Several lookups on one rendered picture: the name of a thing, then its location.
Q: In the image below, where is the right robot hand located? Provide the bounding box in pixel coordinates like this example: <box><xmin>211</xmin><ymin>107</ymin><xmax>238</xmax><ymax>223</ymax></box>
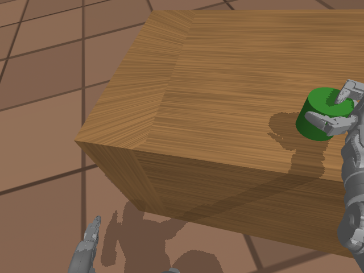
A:
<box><xmin>305</xmin><ymin>79</ymin><xmax>364</xmax><ymax>136</ymax></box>

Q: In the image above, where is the right robot arm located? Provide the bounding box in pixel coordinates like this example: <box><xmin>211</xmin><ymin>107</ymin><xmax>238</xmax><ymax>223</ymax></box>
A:
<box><xmin>337</xmin><ymin>125</ymin><xmax>364</xmax><ymax>273</ymax></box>

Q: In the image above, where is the can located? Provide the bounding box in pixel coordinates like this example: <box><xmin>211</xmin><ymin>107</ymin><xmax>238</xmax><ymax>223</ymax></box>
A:
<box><xmin>296</xmin><ymin>87</ymin><xmax>354</xmax><ymax>141</ymax></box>

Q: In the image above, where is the left robot hand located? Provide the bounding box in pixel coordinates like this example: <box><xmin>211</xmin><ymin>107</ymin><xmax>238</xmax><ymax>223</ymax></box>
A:
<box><xmin>68</xmin><ymin>216</ymin><xmax>101</xmax><ymax>273</ymax></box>

